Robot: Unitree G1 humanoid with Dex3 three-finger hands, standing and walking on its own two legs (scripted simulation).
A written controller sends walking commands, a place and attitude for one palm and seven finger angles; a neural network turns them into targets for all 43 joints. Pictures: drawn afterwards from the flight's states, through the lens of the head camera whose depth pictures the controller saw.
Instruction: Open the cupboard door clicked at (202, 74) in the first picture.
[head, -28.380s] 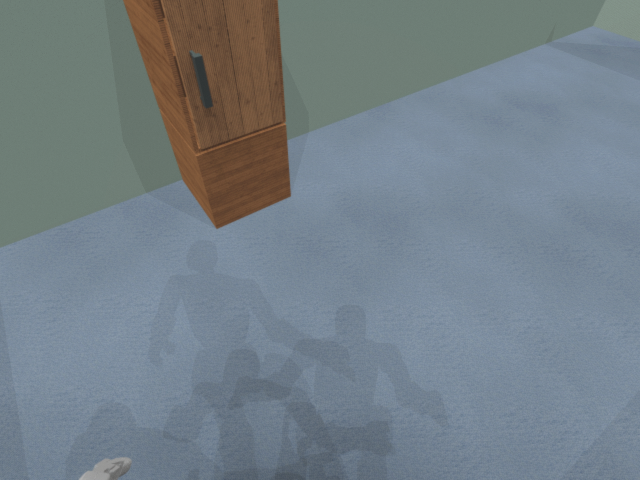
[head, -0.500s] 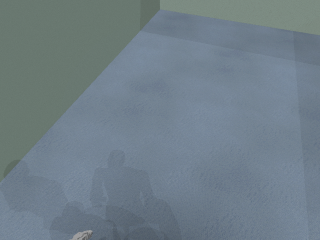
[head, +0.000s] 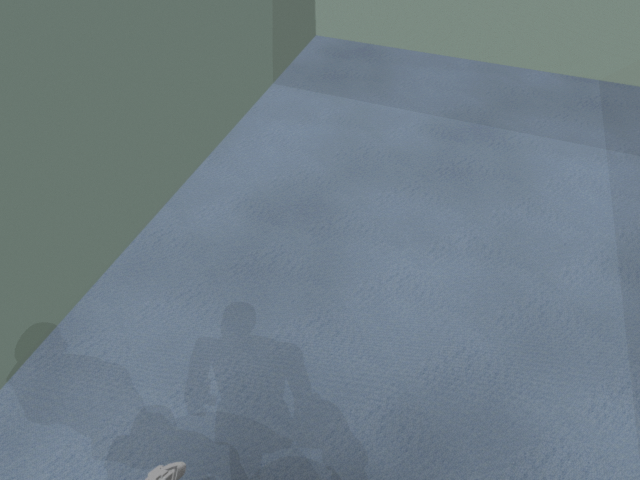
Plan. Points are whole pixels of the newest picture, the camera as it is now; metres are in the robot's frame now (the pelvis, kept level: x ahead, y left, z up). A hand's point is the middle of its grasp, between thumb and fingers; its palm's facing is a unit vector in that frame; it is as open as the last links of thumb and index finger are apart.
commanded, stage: turn to face it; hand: left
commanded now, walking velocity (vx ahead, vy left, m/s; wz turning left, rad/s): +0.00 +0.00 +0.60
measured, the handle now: out of the picture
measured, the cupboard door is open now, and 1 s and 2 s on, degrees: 53 53 53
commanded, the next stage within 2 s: none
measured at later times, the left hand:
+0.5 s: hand (191, 445) +0.19 +0.20 -0.14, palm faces +0.25 -0.94 -0.24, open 7.4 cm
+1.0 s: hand out of the picture +0.11 +0.17 -0.16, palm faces +0.54 -0.80 -0.26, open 7.4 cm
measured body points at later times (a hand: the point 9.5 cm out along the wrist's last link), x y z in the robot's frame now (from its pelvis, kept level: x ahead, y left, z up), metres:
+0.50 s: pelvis +0.12 -0.02 +0.01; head +0.17 -0.01 +0.46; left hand +0.17 +0.25 -0.13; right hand +0.26 -0.26 -0.13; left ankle +0.15 +0.11 -0.72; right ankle +0.14 -0.17 -0.70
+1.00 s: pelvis +0.16 -0.06 +0.01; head +0.21 -0.02 +0.45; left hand +0.08 +0.21 -0.14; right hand +0.39 -0.22 -0.13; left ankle +0.12 +0.07 -0.72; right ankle +0.22 -0.18 -0.68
